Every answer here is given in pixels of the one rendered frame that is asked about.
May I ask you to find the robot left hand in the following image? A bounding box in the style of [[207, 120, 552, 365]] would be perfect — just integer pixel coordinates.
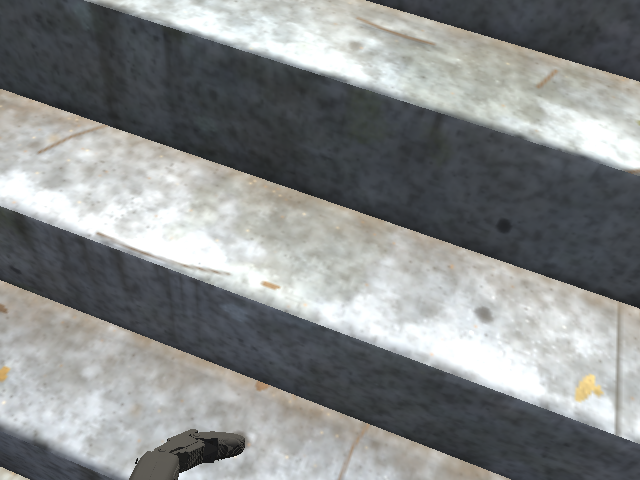
[[129, 429, 245, 480]]

